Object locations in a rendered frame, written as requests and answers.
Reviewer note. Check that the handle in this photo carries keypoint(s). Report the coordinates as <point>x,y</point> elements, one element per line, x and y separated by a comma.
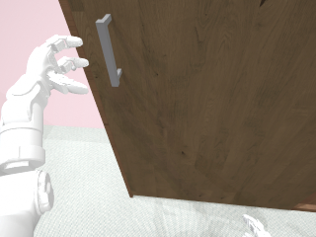
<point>105,40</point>

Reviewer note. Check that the wardrobe door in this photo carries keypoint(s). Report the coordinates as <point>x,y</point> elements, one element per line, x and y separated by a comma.
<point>216,100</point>
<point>310,200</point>

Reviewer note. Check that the right robot hand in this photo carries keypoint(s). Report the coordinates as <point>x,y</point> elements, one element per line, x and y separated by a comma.
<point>255,226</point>

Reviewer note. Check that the robot left forearm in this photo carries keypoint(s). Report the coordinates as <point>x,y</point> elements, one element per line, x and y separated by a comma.
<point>21,126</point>

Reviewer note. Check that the left robot hand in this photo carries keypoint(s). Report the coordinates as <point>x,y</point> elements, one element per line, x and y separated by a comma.
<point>42,63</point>

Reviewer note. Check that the robot left upper arm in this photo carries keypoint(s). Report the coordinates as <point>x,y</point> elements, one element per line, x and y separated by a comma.
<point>24,198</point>

